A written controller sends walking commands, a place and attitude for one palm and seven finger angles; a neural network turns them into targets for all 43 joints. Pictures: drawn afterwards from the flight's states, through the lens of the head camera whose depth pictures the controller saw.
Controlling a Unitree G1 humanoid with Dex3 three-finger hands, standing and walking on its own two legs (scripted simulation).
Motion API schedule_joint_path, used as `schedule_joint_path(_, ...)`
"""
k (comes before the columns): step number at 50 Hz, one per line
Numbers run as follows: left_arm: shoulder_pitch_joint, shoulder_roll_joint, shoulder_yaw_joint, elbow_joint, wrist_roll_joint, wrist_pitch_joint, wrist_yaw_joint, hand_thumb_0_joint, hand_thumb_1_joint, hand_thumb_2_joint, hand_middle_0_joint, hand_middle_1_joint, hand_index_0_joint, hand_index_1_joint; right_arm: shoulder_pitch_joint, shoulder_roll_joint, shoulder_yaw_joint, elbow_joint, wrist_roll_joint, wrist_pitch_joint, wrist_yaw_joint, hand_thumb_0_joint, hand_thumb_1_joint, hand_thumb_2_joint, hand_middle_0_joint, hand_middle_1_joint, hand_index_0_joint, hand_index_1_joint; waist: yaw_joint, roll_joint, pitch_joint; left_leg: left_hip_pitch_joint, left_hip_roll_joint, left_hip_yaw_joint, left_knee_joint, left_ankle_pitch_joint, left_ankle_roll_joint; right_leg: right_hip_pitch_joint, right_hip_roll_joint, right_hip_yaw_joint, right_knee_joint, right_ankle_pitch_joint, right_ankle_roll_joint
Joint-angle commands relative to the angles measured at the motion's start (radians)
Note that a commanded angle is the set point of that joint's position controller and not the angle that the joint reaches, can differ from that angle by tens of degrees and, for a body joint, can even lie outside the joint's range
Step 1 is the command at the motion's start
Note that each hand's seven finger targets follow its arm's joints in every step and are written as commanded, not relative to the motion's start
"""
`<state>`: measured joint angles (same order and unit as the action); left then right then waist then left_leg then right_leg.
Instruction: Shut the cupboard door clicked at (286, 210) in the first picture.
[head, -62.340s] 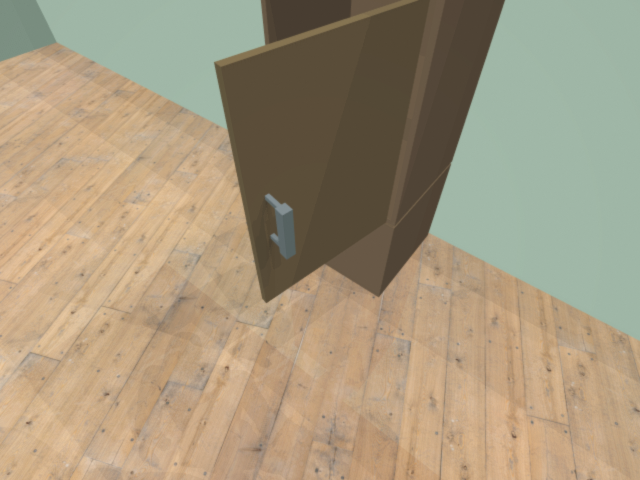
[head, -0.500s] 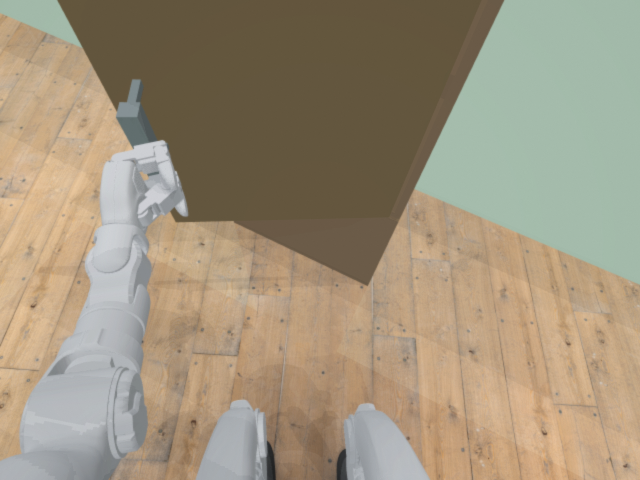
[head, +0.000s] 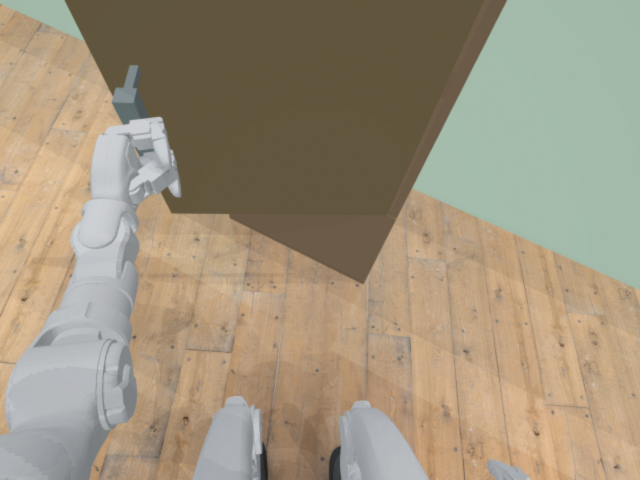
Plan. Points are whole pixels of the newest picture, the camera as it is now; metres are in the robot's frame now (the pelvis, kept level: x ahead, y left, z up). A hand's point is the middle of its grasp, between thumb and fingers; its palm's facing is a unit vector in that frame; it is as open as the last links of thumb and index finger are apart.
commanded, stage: push the door shut along its arc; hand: left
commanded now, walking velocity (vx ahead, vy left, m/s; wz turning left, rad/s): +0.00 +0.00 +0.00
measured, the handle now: (145, 122) +0.56 +0.20 +0.05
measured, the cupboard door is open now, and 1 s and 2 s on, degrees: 29 18 16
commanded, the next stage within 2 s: pull the fist back off the door in 0.92 s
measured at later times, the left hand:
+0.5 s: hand (189, 134) +0.54 +0.15 +0.06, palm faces -0.16 -0.99 -0.04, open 3.1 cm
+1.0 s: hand (218, 98) +0.60 +0.11 +0.06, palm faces -0.28 -0.96 -0.04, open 3.0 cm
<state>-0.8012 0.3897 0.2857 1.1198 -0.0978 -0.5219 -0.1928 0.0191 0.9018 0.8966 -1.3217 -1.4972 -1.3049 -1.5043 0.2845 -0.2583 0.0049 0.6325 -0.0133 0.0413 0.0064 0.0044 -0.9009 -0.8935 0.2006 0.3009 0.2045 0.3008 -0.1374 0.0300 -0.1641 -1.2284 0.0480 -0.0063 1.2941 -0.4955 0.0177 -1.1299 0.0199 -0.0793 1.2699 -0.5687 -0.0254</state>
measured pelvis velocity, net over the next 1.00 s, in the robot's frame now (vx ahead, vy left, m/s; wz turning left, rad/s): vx -0.01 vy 0.01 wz -0.07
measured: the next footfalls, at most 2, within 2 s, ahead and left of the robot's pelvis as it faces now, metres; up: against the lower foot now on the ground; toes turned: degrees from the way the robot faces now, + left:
none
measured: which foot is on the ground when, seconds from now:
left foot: down 0.00-1.00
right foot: down 0.00-1.00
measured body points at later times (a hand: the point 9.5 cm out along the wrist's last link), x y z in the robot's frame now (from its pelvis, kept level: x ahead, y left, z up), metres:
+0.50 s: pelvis -0.01 +0.01 -0.02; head +0.15 +0.04 +0.40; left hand +0.54 +0.20 +0.06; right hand -0.02 -0.26 -0.12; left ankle +0.05 +0.11 -0.62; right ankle +0.02 -0.11 -0.62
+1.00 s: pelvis -0.01 +0.01 -0.04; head +0.19 +0.03 +0.36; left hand +0.61 +0.17 +0.06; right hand -0.07 -0.24 -0.13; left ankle +0.05 +0.11 -0.62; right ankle +0.02 -0.11 -0.62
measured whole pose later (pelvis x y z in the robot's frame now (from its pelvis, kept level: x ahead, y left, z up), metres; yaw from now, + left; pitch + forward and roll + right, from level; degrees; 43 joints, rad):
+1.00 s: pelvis -0.01 +0.01 -0.04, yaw -4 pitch +33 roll -6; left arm -1.33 0.69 0.33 1.33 0.04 -0.28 -0.36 0.00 0.88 0.90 -1.30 -1.50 -1.30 -1.50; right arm 0.40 -0.25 0.07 0.64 -0.03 -0.01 0.01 0.00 -0.90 -0.89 0.20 0.30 0.21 0.30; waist -0.31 0.07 -0.13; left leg -1.51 0.08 -0.02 1.45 -0.52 0.04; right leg -1.40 0.05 -0.09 1.38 -0.57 -0.01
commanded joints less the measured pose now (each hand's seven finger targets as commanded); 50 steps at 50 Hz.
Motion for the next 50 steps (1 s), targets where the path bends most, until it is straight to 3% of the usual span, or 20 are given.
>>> schedule_joint_path(1,-0.524,0.153,-0.019,-0.216,-0.016,-0.048,-0.044,0.000,0.900,0.900,-1.300,-1.500,-1.300,-1.500,0.157,-0.176,-0.062,-0.044,0.000,-0.014,-0.010,0.000,-0.900,-0.900,0.200,0.300,0.200,0.300,-0.066,0.112,-0.489,0.470,-0.020,-0.072,-0.112,0.273,0.014,0.080,0.017,0.065,-0.177,0.293,-0.002)
schedule_joint_path(7,-0.616,0.202,-0.013,-0.157,-0.011,-0.017,-0.075,0.000,0.900,0.900,-1.300,-1.500,-1.300,-1.500,0.174,-0.186,-0.055,-0.028,0.005,-0.022,-0.012,0.000,-0.900,-0.900,0.200,0.300,0.200,0.300,-0.100,0.090,-0.456,0.399,-0.017,-0.075,-0.092,0.204,0.024,0.054,0.023,0.073,-0.186,0.229,-0.002)
schedule_joint_path(9,-0.673,0.206,-0.028,-0.171,-0.004,-0.020,-0.085,0.000,0.900,0.900,-1.300,-1.500,-1.300,-1.500,0.183,-0.191,-0.054,-0.019,0.002,-0.032,-0.012,0.000,-0.900,-0.900,0.200,0.300,0.200,0.300,-0.102,0.158,-0.493,0.449,-0.015,-0.090,-0.092,0.214,0.019,0.008,0.023,0.064,-0.173,0.217,-0.009)
schedule_joint_path(12,-0.719,0.176,-0.059,-0.137,0.000,0.001,-0.089,0.000,0.900,0.900,-1.300,-1.500,-1.300,-1.500,0.198,-0.195,-0.053,-0.009,-0.001,-0.038,-0.010,0.000,-0.900,-0.900,0.200,0.300,0.200,0.300,-0.130,0.153,-0.472,0.459,-0.012,-0.105,-0.090,0.190,0.020,-0.048,0.026,0.053,-0.173,0.191,-0.010)
schedule_joint_path(14,-0.746,0.234,-0.019,-0.130,0.001,0.005,-0.093,0.000,0.900,0.900,-1.300,-1.500,-1.300,-1.500,0.210,-0.205,-0.050,-0.004,-0.004,-0.044,-0.011,0.000,-0.900,-0.900,0.200,0.300,0.200,0.300,-0.122,0.183,-0.501,0.473,-0.009,-0.115,-0.088,0.207,0.017,-0.058,0.025,0.048,-0.160,0.193,-0.015)
schedule_joint_path(16,-0.787,0.200,-0.058,-0.119,0.009,0.015,-0.097,0.000,0.900,0.900,-1.300,-1.500,-1.300,-1.500,0.216,-0.205,-0.049,0.000,-0.006,-0.048,-0.009,0.000,-0.900,-0.900,0.200,0.300,0.200,0.300,-0.146,0.181,-0.496,0.474,-0.007,-0.124,-0.085,0.184,0.018,-0.097,0.025,0.044,-0.158,0.178,-0.013)
schedule_joint_path(18,-0.810,0.244,-0.025,-0.104,0.017,0.021,-0.091,0.000,0.900,0.900,-1.300,-1.500,-1.300,-1.500,0.234,-0.211,-0.046,0.003,-0.009,-0.053,-0.008,0.000,-0.900,-0.900,0.200,0.300,0.200,0.300,-0.143,0.197,-0.493,0.479,-0.005,-0.134,-0.087,0.190,0.017,-0.111,0.027,0.037,-0.148,0.174,-0.018)
schedule_joint_path(20,-0.845,0.251,-0.031,-0.103,0.030,0.030,-0.090,0.000,0.900,0.900,-1.300,-1.500,-1.300,-1.500,0.237,-0.214,-0.044,0.007,-0.012,-0.055,-0.005,0.000,-0.900,-0.900,0.200,0.300,0.200,0.300,-0.153,0.211,-0.510,0.482,-0.002,-0.141,-0.080,0.184,0.016,-0.131,0.026,0.036,-0.142,0.171,-0.017)
schedule_joint_path(24,-0.848,0.287,-0.008,-0.091,0.047,0.042,-0.094,0.000,0.900,0.900,-1.300,-1.500,-1.300,-1.500,0.256,-0.217,-0.043,0.002,-0.015,-0.058,0.001,0.000,-0.900,-0.900,0.200,0.300,0.200,0.300,-0.143,0.243,-0.556,0.505,0.001,-0.148,-0.075,0.225,0.012,-0.136,0.030,0.032,-0.130,0.185,-0.022)
schedule_joint_path(28,-0.912,0.284,-0.018,-0.057,0.057,0.072,-0.095,0.000,0.900,0.900,-1.300,-1.500,-1.300,-1.500,0.275,-0.218,-0.036,0.005,-0.017,-0.058,0.003,0.000,-0.900,-0.900,0.200,0.300,0.200,0.300,-0.173,0.235,-0.510,0.484,0.008,-0.162,-0.069,0.204,0.015,-0.179,0.032,0.024,-0.120,0.175,-0.021)
schedule_joint_path(32,-0.915,0.362,0.038,-0.021,0.070,0.101,-0.096,0.000,0.900,0.900,-1.300,-1.500,-1.300,-1.500,0.290,-0.222,-0.027,0.000,-0.017,-0.057,0.005,0.000,-0.900,-0.900,0.200,0.300,0.200,0.300,-0.172,0.210,-0.523,0.427,0.007,-0.145,-0.046,0.231,0.020,-0.144,0.038,0.026,-0.117,0.189,-0.019)
schedule_joint_path(34,-0.952,0.372,0.030,-0.019,0.083,0.102,-0.101,0.000,0.900,0.900,-1.300,-1.500,-1.300,-1.500,0.297,-0.223,-0.025,0.000,-0.019,-0.058,0.005,0.000,-0.900,-0.900,0.200,0.300,0.200,0.300,-0.187,0.219,-0.521,0.422,0.009,-0.146,-0.036,0.239,0.022,-0.163,0.039,0.028,-0.111,0.192,-0.017)
schedule_joint_path(36,-0.964,0.388,0.033,-0.023,0.093,0.108,-0.107,0.000,0.900,0.900,-1.300,-1.500,-1.300,-1.500,0.300,-0.222,-0.023,-0.002,-0.020,-0.058,0.006,0.000,-0.900,-0.900,0.200,0.300,0.200,0.300,-0.185,0.239,-0.533,0.415,0.009,-0.143,-0.025,0.244,0.022,-0.165,0.040,0.028,-0.104,0.195,-0.019)
schedule_joint_path(38,-0.966,0.447,0.075,-0.014,0.099,0.115,-0.113,0.000,0.900,0.900,-1.300,-1.500,-1.300,-1.500,0.311,-0.224,-0.019,-0.007,-0.022,-0.059,0.004,0.000,-0.900,-0.900,0.200,0.300,0.200,0.300,-0.179,0.246,-0.553,0.402,0.009,-0.138,-0.015,0.263,0.025,-0.148,0.043,0.029,-0.094,0.205,-0.020)
schedule_joint_path(41,-0.970,0.463,0.069,0.024,0.111,0.147,-0.128,0.000,0.900,0.900,-1.300,-1.500,-1.300,-1.500,0.317,-0.221,-0.013,-0.015,-0.019,-0.056,0.002,0.000,-0.900,-0.900,0.200,0.300,0.200,0.300,-0.190,0.217,-0.533,0.337,0.008,-0.121,0.006,0.264,0.031,-0.125,0.047,0.030,-0.093,0.217,-0.014)
schedule_joint_path(43,-0.994,0.485,0.077,-0.003,0.118,0.153,-0.138,0.000,0.900,0.900,-1.300,-1.500,-1.300,-1.500,0.327,-0.220,-0.013,-0.015,-0.022,-0.058,0.001,0.000,-0.900,-0.900,0.200,0.300,0.200,0.300,-0.189,0.253,-0.574,0.358,0.009,-0.121,0.018,0.303,0.032,-0.126,0.048,0.031,-0.079,0.242,-0.017)
schedule_joint_path(44,-0.984,0.468,0.060,0.009,0.119,0.164,-0.146,0.000,0.900,0.900,-1.300,-1.500,-1.300,-1.500,0.327,-0.222,-0.013,-0.014,-0.021,-0.056,0.001,0.000,-0.900,-0.900,0.200,0.300,0.200,0.300,-0.190,0.256,-0.576,0.365,0.010,-0.125,0.019,0.308,0.029,-0.139,0.049,0.027,-0.078,0.244,-0.017)
schedule_joint_path(46,-1.011,0.498,0.073,0.010,0.117,0.183,-0.160,0.000,0.900,0.900,-1.300,-1.500,-1.300,-1.500,0.336,-0.225,-0.012,-0.013,-0.020,-0.056,-0.004,0.000,-0.900,-0.900,0.200,0.300,0.200,0.300,-0.204,0.228,-0.572,0.336,0.010,-0.118,0.031,0.305,0.035,-0.119,0.052,0.031,-0.082,0.254,-0.011)
schedule_joint_path(50,-1.055,0.509,0.066,0.011,0.119,0.211,-0.187,0.000,0.900,0.900,-1.300,-1.500,-1.300,-1.500,0.346,-0.221,-0.011,-0.001,-0.019,-0.062,-0.011,0.000,-0.900,-0.900,0.200,0.300,0.200,0.300,-0.213,0.254,-0.583,0.329,0.011,-0.113,0.054,0.326,0.037,-0.130,0.056,0.029,-0.073,0.275,-0.012)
